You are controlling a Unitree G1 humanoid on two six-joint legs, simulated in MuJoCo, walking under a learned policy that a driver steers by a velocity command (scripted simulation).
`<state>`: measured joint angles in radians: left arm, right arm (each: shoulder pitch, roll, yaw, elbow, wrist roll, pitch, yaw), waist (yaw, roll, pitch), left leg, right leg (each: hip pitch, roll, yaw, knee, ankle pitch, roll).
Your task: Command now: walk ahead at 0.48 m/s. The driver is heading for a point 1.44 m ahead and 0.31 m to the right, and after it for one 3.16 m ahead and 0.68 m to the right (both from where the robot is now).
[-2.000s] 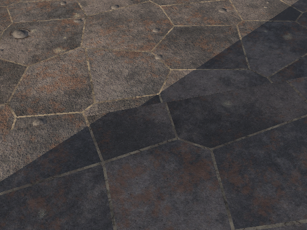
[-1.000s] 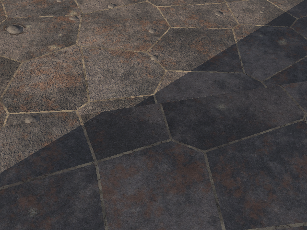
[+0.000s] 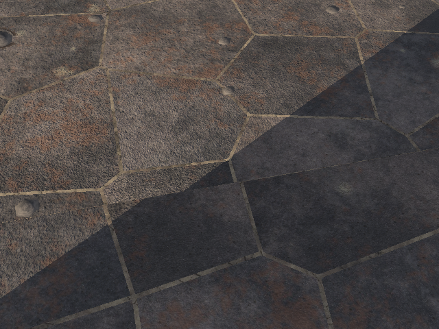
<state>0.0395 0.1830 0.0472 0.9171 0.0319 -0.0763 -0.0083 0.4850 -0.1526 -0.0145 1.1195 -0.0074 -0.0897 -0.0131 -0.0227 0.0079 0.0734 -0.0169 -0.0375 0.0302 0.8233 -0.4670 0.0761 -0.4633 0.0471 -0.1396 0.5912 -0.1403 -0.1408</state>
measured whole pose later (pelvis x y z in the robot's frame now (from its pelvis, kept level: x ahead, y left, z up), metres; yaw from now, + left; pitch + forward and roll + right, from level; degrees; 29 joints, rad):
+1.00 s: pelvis +0.55 -0.02 +0.01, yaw -21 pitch +1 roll +1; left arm 0.03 0.19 0.05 0.79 0.04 0.00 -0.06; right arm 0.43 -0.19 -0.05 0.99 -0.02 -0.08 -0.02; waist -0.05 -0.01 0.06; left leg 0.09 0.02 0.34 0.32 -0.41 -0.01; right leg -0.55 -0.03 -0.13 0.65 -0.14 -0.14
